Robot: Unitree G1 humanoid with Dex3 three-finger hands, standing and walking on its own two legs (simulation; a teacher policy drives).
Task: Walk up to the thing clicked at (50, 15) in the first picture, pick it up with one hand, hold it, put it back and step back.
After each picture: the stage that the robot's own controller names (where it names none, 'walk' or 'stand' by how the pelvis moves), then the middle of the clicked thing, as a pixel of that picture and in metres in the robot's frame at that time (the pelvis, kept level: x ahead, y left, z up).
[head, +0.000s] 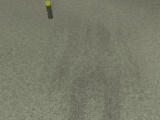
stand; (49, 10) +2.07 +0.52 -0.66
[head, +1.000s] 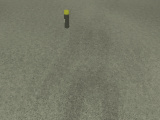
walk; (66, 19) +1.94 +0.21 -0.63
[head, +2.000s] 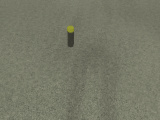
walk; (70, 36) +1.34 +0.15 -0.64
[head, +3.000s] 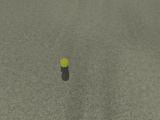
walk; (64, 70) +0.91 +0.16 -0.64
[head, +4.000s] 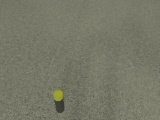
walk; (59, 102) +0.60 +0.18 -0.64
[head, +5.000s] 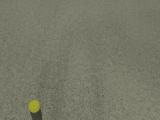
walk; (35, 112) +0.46 +0.28 -0.63
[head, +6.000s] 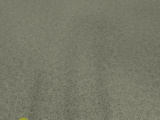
walk; out of the picture +0.36 +0.39 -0.64
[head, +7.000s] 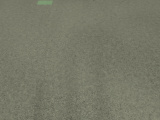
stand; out of the picture +0.39 +0.39 -0.64
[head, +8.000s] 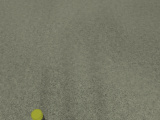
walk; out of the picture +0.43 +0.30 -0.64
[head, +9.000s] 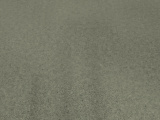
stand; out of the picture +0.36 +0.39 -0.65
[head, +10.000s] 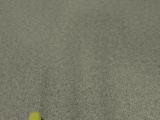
walk; out of the picture +0.40 +0.37 -0.65
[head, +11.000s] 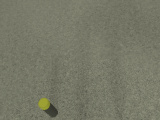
stand; (48, 108) +0.44 +0.36 -0.62
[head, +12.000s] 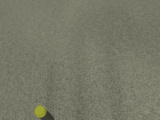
walk; (45, 115) +0.42 +0.38 -0.63
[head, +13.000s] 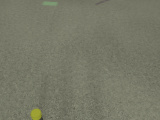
stand; out of the picture +0.52 +0.32 -0.65
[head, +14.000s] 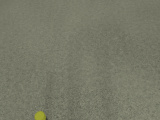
walk; out of the picture +0.46 +0.36 -0.65
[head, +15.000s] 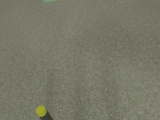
stand; (45, 116) +0.52 +0.40 -0.65
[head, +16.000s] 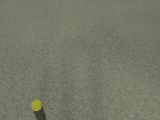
stand; (39, 112) +0.56 +0.34 -0.64
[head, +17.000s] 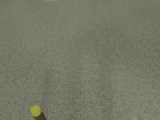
stand; (39, 116) +0.52 +0.39 -0.65
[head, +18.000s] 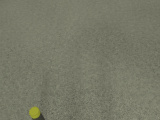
stand; (38, 118) +0.50 +0.39 -0.66
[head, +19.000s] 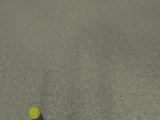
stand; (38, 118) +0.49 +0.39 -0.66
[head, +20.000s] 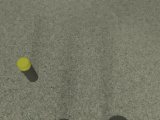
go down; (28, 70) +0.56 +0.36 -0.49
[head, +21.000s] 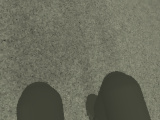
go down; out of the picture +0.57 +0.40 -0.23
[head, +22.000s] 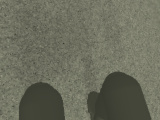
go down; out of the picture +0.57 +0.40 -0.25
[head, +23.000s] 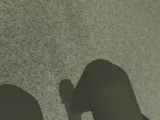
close in; out of the picture +0.55 +0.44 -0.19
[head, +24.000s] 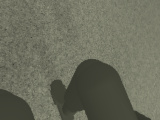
close; out of the picture +0.55 +0.43 -0.20
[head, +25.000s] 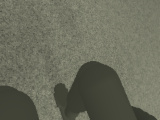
approach; out of the picture +0.59 +0.28 -0.30
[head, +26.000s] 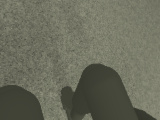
approach; out of the picture +0.59 +0.27 -0.31
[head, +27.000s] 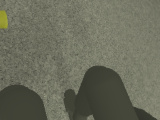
approach; out of the picture +0.59 +0.26 -0.32
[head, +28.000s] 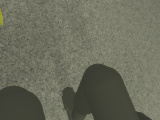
approach; out of the picture +0.59 +0.26 -0.31
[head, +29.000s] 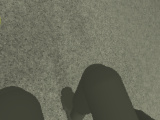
approach; out of the picture +0.59 +0.26 -0.32
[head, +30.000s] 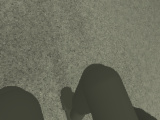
approach; out of the picture +0.59 +0.26 -0.32
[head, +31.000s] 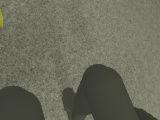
approach; out of the picture +0.59 +0.26 -0.31
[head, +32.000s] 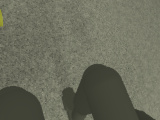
approach; out of the picture +0.59 +0.25 -0.32
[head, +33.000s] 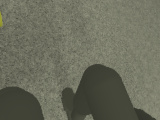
approach; out of the picture +0.59 +0.26 -0.32
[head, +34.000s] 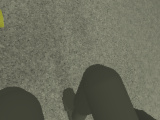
approach; out of the picture +0.59 +0.25 -0.32
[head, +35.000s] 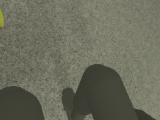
approach; out of the picture +0.59 +0.25 -0.32
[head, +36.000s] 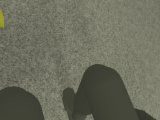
approach; out of the picture +0.59 +0.25 -0.32
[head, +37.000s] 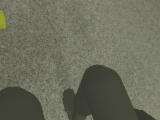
approach; out of the picture +0.59 +0.25 -0.32
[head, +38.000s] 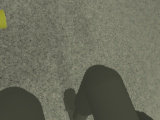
approach; out of the picture +0.58 +0.25 -0.32
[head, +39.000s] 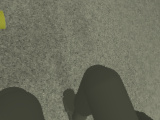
approach; out of the picture +0.58 +0.25 -0.32
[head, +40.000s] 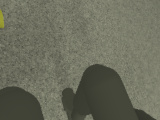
approach; out of the picture +0.58 +0.25 -0.32
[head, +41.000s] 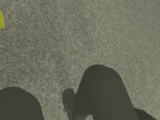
approach; out of the picture +0.58 +0.25 -0.32
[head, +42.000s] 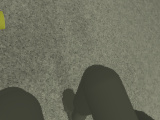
approach; out of the picture +0.58 +0.25 -0.32
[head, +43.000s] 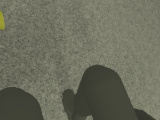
approach; out of the picture +0.58 +0.25 -0.32
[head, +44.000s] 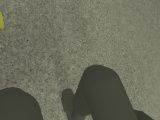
approach; out of the picture +0.58 +0.25 -0.32
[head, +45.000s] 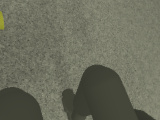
approach; out of the picture +0.58 +0.25 -0.32
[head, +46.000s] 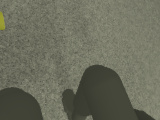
approach; out of the picture +0.58 +0.25 -0.32
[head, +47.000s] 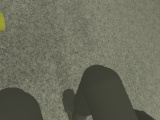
approach; out of the picture +0.58 +0.25 -0.32
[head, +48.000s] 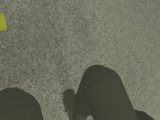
approach; out of the picture +0.58 +0.25 -0.32
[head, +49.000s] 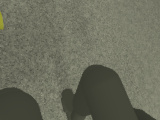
approach; out of the picture +0.58 +0.25 -0.32
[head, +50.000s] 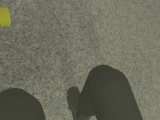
stand; out of the picture +0.57 +0.25 -0.31
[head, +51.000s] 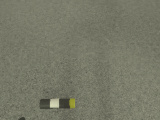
stand; (57, 103) +0.52 +0.18 -0.64
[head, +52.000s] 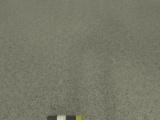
stand; out of the picture +0.50 +0.17 -0.68
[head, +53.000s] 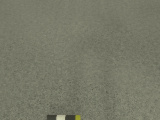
stand; (63, 119) +0.51 +0.17 -0.68
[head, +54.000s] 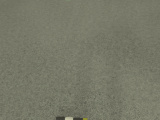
stand; out of the picture +0.52 +0.16 -0.74
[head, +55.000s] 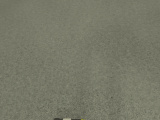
stand; out of the picture +0.50 +0.18 -0.75
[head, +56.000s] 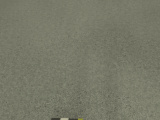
walk; out of the picture +0.50 +0.20 -0.75
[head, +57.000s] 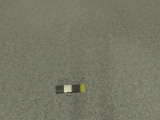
walk; (70, 88) +0.70 +0.21 -0.73
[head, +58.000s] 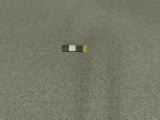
walk; (74, 48) +1.10 +0.15 -0.72
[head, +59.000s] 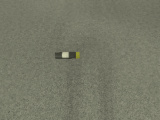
stand; (67, 55) +1.11 +0.18 -0.72
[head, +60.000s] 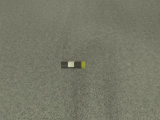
stand; (73, 64) +1.07 +0.16 -0.75
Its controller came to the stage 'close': yes
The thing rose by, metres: 0.00
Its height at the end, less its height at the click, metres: -0.09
